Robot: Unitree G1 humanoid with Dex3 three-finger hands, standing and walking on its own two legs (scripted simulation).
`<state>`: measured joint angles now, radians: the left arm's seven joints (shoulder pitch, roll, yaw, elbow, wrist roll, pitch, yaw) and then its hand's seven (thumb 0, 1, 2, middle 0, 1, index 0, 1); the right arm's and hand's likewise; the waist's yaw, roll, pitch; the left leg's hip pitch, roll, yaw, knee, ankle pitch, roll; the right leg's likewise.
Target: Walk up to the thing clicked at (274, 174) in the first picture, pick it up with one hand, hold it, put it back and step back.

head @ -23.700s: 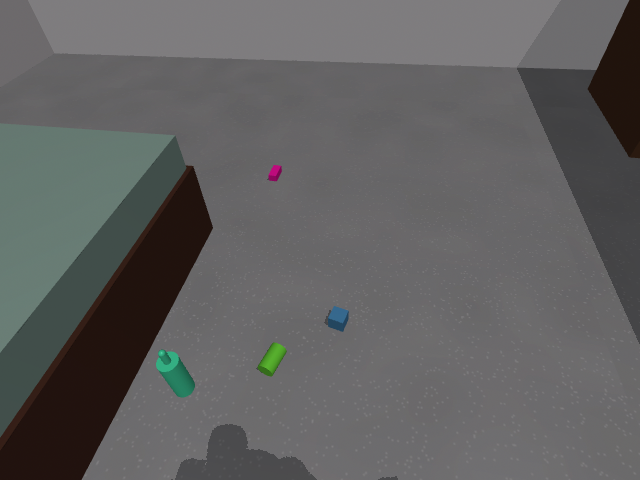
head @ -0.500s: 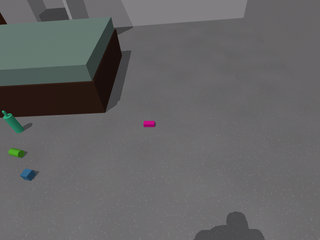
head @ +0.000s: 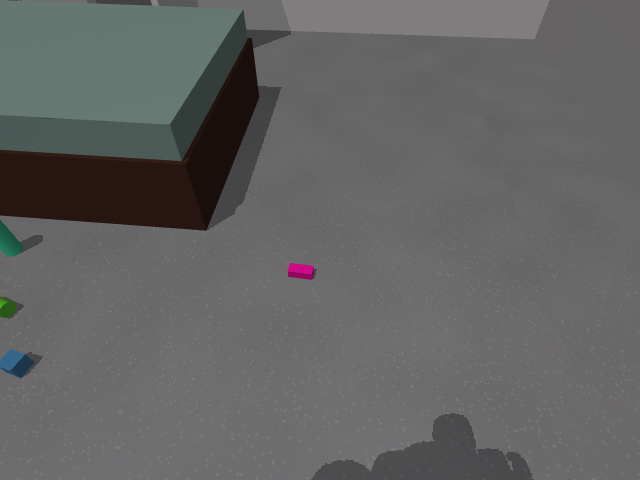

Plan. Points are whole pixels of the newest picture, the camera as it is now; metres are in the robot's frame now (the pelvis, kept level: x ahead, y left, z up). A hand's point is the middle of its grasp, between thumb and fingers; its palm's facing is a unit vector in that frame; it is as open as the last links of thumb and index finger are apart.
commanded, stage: walk up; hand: left
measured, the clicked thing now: (300, 271) +0.98 +0.16 -0.74
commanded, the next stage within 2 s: none
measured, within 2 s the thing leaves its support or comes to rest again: neither
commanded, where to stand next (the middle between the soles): +0.62 -0.04 m, yaw -1 degrees
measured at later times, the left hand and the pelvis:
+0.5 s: hand (203, 372) +0.31 +0.23 -0.11, palm faces -0.08 -0.90 -0.43, open 7.4 cm; pelvis +0.21 -0.05 +0.00, yaw -2 degrees
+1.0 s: hand (213, 333) +0.38 +0.23 -0.13, palm faces +0.03 -0.92 -0.38, open 7.4 cm; pelvis +0.38 -0.05 +0.01, yaw +2 degrees
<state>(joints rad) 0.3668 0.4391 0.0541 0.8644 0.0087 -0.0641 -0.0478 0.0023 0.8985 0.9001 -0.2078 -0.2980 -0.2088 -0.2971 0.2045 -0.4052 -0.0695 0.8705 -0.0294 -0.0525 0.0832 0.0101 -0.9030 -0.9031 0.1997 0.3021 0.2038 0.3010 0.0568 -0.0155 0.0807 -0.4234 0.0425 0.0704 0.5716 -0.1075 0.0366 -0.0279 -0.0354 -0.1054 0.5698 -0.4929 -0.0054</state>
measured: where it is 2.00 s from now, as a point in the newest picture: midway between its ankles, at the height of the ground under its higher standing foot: (347, 371)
